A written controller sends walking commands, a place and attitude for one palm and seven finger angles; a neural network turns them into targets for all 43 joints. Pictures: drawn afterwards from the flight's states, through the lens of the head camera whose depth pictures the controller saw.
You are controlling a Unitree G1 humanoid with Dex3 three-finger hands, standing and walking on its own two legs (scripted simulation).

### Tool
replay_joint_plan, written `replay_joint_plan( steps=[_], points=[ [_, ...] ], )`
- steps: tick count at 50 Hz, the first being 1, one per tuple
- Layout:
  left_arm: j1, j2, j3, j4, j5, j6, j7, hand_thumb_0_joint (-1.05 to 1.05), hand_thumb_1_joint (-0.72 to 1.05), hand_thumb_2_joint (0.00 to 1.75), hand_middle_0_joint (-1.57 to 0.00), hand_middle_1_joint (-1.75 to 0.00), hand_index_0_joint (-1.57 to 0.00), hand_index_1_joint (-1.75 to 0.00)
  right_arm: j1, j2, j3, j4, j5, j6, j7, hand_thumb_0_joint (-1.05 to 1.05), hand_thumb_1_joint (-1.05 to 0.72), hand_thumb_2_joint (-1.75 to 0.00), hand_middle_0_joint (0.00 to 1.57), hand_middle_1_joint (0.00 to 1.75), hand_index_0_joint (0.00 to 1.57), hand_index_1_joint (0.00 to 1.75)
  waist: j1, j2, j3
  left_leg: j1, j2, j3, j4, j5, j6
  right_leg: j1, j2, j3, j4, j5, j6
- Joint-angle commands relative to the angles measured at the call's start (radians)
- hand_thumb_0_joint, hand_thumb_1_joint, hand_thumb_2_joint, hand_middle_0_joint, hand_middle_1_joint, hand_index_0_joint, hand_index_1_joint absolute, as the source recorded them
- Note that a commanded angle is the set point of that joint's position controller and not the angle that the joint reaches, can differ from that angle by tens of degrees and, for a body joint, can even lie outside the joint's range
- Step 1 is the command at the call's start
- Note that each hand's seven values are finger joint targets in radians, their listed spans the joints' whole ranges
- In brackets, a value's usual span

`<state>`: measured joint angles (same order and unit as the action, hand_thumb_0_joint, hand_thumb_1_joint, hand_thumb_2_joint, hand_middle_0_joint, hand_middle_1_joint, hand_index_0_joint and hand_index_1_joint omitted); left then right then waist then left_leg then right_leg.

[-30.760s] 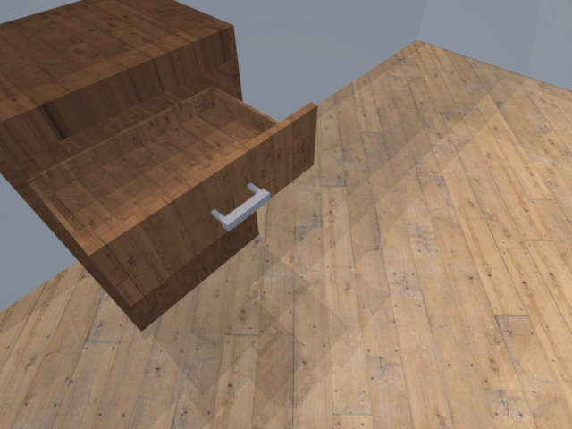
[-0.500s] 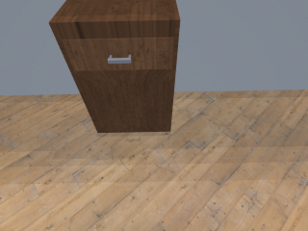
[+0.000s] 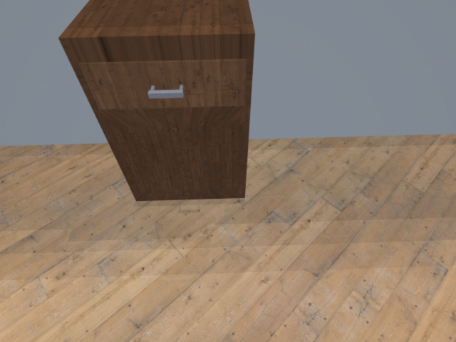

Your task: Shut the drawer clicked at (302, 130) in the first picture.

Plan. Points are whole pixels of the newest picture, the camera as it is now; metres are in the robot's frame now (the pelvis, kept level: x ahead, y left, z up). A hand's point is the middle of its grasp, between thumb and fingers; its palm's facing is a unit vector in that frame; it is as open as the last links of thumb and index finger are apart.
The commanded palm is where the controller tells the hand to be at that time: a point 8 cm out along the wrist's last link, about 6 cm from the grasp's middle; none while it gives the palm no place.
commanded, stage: look to check the result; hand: left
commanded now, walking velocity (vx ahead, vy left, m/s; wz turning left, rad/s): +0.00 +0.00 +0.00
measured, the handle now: (166, 90) +0.88 +0.25 -0.07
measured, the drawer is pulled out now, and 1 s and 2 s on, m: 0.00 0.00 0.00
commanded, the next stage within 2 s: stand and wait in 0.46 s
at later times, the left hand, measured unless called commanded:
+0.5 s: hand out of the picture +0.05 +0.18 -0.17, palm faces +0.01 -0.97 -0.26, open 7.4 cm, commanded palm none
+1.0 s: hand out of the picture +0.08 +0.20 -0.16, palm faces -0.01 -0.95 -0.31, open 7.4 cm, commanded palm none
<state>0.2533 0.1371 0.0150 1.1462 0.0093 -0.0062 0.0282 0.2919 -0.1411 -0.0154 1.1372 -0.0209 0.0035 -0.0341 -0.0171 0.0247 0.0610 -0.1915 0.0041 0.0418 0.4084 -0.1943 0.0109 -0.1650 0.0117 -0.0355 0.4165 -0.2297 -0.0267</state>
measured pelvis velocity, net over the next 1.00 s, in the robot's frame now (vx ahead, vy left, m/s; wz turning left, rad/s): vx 0.02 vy -0.02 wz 0.00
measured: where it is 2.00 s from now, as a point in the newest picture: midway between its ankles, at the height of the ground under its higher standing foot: outside the picture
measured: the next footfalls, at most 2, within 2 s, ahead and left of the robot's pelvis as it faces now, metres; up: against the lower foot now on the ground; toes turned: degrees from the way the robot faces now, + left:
none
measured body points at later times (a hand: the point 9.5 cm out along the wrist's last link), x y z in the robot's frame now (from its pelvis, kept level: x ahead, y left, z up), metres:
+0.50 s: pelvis +0.01 -0.02 +0.00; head +0.03 -0.03 +0.45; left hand +0.05 +0.23 -0.15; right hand +0.04 -0.26 -0.16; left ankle +0.02 +0.11 -0.74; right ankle +0.00 -0.10 -0.74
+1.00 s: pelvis +0.02 -0.02 +0.00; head +0.04 -0.04 +0.45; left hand +0.08 +0.25 -0.13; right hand +0.06 -0.29 -0.15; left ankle +0.02 +0.11 -0.74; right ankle +0.00 -0.10 -0.74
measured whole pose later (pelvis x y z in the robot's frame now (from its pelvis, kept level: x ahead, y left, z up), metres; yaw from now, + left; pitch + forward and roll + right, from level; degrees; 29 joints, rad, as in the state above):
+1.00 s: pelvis +0.02 -0.02 +0.00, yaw +0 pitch -1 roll +0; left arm 0.13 0.26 0.03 1.14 0.01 -0.02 0.01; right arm 0.16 -0.28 -0.02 1.13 -0.02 0.00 -0.02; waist -0.02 0.03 0.06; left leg -0.13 0.04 0.03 0.33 -0.18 -0.02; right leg -0.09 0.05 -0.04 0.32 -0.21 -0.06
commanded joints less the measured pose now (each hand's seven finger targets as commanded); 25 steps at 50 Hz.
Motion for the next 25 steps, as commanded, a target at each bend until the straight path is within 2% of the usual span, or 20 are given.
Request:
replay_joint_plan(
  steps=[1, 6, 8, 13, 15, 25],
  points=[
    [0.042, 0.124, 0.018, -0.023, -0.002, -0.016, 0.01, 0.0, 0.9, 0.9, -0.2, -0.3, -0.2, -0.3, 0.053, -0.099, -0.015, -0.019, 0.004, -0.007, -0.007, 0.0, -0.9, -0.9, 0.2, 0.3, 0.2, 0.3, 0.006, -0.023, 0.016, 0.025, 0.092, -0.086, -0.066, 0.067, 0.023, -0.057, -0.106, 0.099, -0.112, 0.044, -0.026],
    [0.026, 0.144, 0.023, -0.025, -0.002, -0.02, 0.009, 0.0, 0.9, 0.9, -0.2, -0.3, -0.2, -0.3, 0.038, -0.117, -0.017, -0.02, 0.004, -0.011, -0.009, 0.0, -0.9, -0.9, 0.2, 0.3, 0.2, 0.3, 0.006, -0.008, -0.016, 0.041, 0.098, -0.087, -0.067, 0.105, 0.023, -0.023, -0.11, 0.096, -0.109, 0.1, -0.026],
    [0.019, 0.151, 0.024, -0.025, 0.0, -0.021, 0.01, 0.0, 0.9, 0.9, -0.2, -0.3, -0.2, -0.3, 0.028, -0.122, -0.018, -0.023, 0.005, -0.011, -0.009, 0.0, -0.9, -0.9, 0.2, 0.3, 0.2, 0.3, 0.005, -0.025, -0.012, 0.044, 0.101, -0.086, -0.066, 0.121, 0.021, -0.019, -0.111, 0.096, -0.109, 0.133, -0.025],
    [0.005, 0.167, 0.024, -0.026, 0.0, -0.021, 0.008, 0.0, 0.9, 0.9, -0.2, -0.3, -0.2, -0.3, 0.002, -0.141, -0.021, -0.024, 0.003, -0.006, -0.007, 0.0, -0.9, -0.9, 0.2, 0.3, 0.2, 0.3, 0.005, -0.03, 0.006, 0.052, 0.099, -0.081, -0.068, 0.086, 0.017, -0.037, -0.115, 0.103, -0.136, 0.091, -0.024],
    [-0.011, 0.177, 0.026, -0.031, -0.001, -0.023, 0.006, 0.0, 0.9, 0.9, -0.2, -0.3, -0.2, -0.3, -0.004, -0.153, -0.021, -0.026, 0.002, -0.008, -0.007, 0.0, -0.9, -0.9, 0.2, 0.3, 0.2, 0.3, 0.003, -0.013, -0.011, 0.053, 0.102, -0.084, -0.073, 0.092, 0.017, -0.02, -0.114, 0.107, -0.135, 0.103, -0.026],
    [-0.056, 0.225, 0.034, -0.043, -0.001, -0.028, 0.003, 0.0, 0.9, 0.9, -0.2, -0.3, -0.2, -0.3, -0.055, -0.206, -0.024, -0.038, 0.003, -0.013, -0.006, 0.0, -0.9, -0.9, 0.2, 0.3, 0.2, 0.3, 0.006, -0.028, -0.033, 0.073, 0.11, -0.087, -0.082, 0.137, 0.014, 0.013, -0.119, 0.107, -0.134, 0.194, -0.022]
  ],
)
